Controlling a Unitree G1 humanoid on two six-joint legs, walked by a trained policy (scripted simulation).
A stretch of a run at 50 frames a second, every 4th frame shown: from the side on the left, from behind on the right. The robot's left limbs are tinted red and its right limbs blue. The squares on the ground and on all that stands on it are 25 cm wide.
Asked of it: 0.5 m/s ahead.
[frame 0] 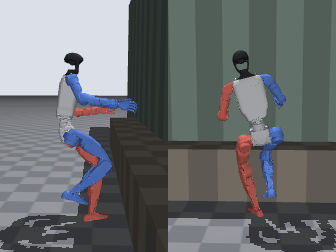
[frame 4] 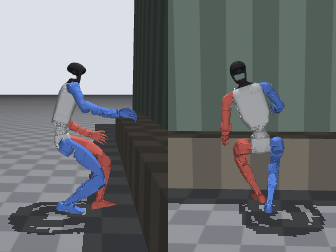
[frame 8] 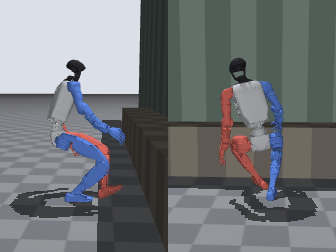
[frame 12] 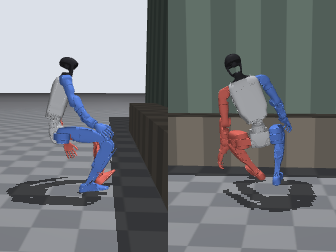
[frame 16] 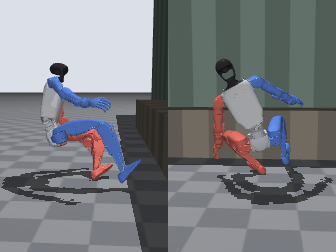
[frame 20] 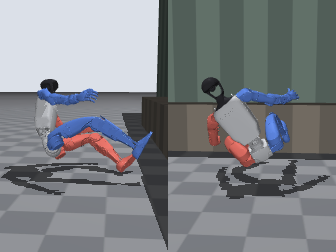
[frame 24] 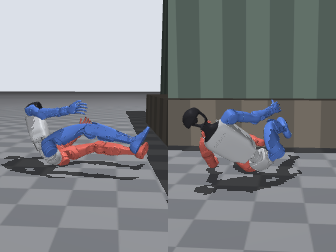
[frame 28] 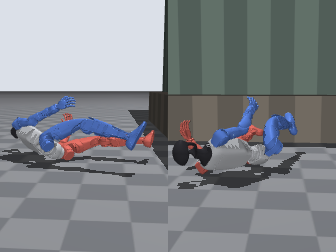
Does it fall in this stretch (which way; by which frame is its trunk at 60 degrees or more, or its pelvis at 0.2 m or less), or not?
yes: goes over backward and to its left; its trunk at 60 degrees or more by frame 24
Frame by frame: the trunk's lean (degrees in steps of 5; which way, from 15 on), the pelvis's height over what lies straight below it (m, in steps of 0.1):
0: 15 forward and to its left, 0.7
4: 25 forward and to its left, 0.6
8: 25 forward and to its left, 0.5
12: 25 forward and to its left, 0.5
16: 30 to its left, 0.4
20: 40 to its left, 0.3
24: 60 to its left, 0.1
28: 85 backward and to its left, 0.1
